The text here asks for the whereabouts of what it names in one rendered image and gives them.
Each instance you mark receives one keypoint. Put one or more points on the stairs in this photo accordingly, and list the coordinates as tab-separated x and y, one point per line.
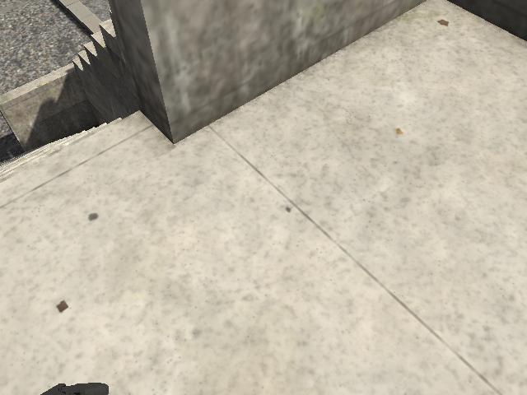
29	158

